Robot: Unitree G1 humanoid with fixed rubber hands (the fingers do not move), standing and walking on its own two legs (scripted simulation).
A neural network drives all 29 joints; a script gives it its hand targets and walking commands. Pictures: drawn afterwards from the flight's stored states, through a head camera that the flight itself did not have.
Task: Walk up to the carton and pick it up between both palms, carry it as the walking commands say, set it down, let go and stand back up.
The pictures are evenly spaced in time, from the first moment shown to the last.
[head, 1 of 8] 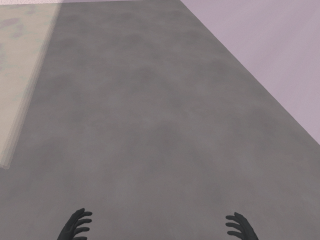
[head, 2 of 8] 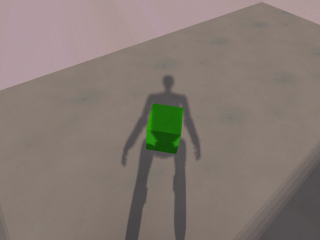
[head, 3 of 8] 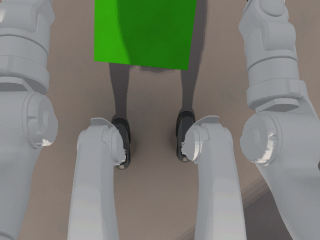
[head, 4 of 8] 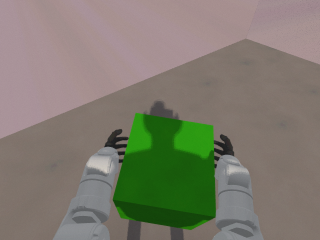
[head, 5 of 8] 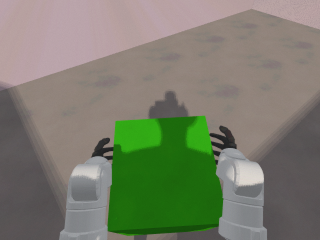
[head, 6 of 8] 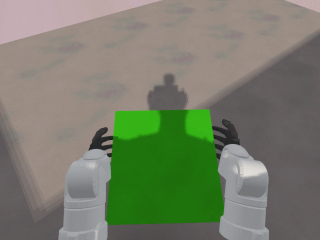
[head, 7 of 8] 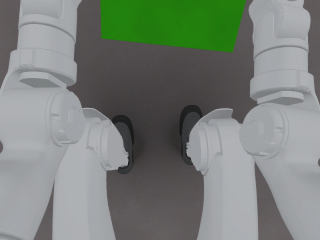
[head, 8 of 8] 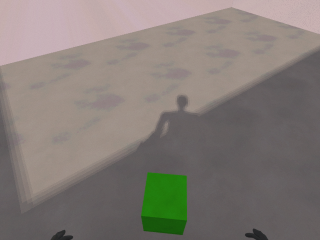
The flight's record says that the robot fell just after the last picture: no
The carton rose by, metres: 0.65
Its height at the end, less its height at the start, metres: +0.00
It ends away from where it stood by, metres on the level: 1.40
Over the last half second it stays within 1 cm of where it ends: yes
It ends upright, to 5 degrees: yes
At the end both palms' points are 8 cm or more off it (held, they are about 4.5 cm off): yes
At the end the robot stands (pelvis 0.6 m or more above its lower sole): yes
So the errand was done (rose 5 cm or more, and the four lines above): yes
